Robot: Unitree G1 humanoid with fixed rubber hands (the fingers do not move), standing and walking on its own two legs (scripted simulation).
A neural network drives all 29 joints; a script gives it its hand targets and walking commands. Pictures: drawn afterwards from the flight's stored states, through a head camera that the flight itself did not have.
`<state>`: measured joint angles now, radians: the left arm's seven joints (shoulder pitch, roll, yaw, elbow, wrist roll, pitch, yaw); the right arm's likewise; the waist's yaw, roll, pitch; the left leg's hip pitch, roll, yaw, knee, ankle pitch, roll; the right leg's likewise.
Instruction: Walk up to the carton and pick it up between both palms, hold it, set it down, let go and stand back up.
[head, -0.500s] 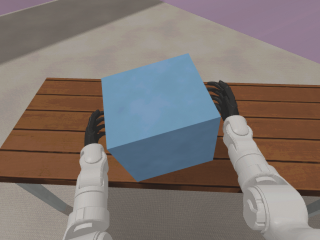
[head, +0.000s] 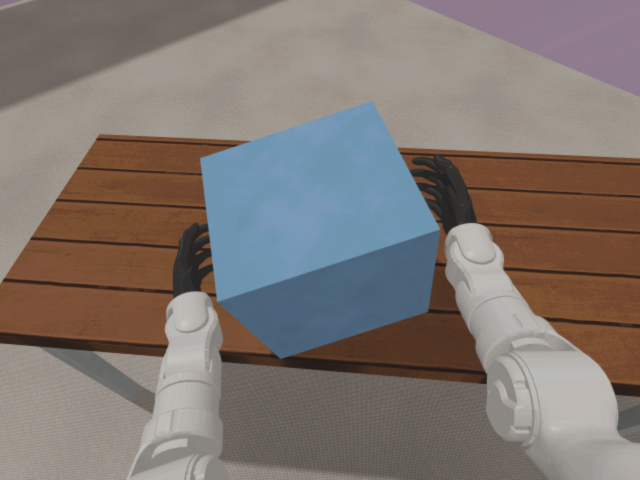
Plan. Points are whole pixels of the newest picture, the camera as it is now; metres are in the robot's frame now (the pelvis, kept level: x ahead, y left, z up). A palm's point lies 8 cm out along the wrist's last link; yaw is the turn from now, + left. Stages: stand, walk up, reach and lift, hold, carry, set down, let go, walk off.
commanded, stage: set down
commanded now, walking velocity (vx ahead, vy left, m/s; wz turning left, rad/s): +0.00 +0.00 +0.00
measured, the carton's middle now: (322, 240) +0.48 +0.05 -0.04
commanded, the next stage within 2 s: none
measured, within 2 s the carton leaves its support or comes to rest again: neither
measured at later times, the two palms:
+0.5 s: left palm (197, 283) +0.36 +0.21 +0.02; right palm (453, 213) +0.46 -0.12 +0.07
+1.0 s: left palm (200, 284) +0.36 +0.21 +0.02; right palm (456, 216) +0.46 -0.13 +0.06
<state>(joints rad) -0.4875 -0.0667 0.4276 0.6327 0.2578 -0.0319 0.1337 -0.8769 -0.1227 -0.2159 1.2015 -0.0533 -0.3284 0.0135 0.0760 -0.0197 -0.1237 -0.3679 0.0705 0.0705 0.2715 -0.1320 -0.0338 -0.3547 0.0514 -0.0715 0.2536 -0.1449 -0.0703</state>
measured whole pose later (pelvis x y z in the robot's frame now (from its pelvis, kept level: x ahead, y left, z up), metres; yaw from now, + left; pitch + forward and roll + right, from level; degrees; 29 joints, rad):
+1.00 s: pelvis +0.00 +0.00 +0.00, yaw +0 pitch +19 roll +0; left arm -0.56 -0.09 0.49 0.76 0.26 -0.19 0.16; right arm -0.97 -0.17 -0.26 1.34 -0.10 -0.38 0.04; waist 0.08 -0.02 -0.17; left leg -0.49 0.07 0.07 0.29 -0.13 -0.04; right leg -0.49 0.05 -0.07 0.29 -0.14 -0.07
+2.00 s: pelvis +0.00 +0.00 -0.01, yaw +0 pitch +21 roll +0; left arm -0.57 -0.11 0.51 0.76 0.27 -0.30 0.14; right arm -0.97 -0.19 -0.28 1.34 -0.11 -0.41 0.06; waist 0.08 -0.02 -0.16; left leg -0.53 0.07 0.07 0.29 -0.12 -0.04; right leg -0.53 0.05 -0.07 0.30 -0.14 -0.07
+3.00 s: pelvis -0.04 +0.00 -0.03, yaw -2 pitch +28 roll +0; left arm -0.70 0.02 0.23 1.06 -0.04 -0.35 0.17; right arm -1.06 -0.36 0.14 1.56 0.37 -0.43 0.14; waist 0.17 -0.02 -0.25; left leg -0.83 0.10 0.07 0.51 -0.16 -0.04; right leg -0.81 0.07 -0.06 0.47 -0.15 -0.07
